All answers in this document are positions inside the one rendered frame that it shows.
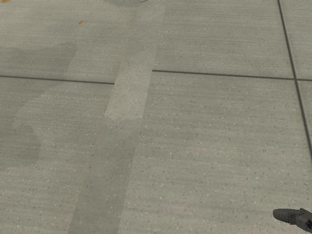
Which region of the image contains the robot right hand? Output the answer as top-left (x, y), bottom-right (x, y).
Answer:
top-left (273, 208), bottom-right (312, 234)

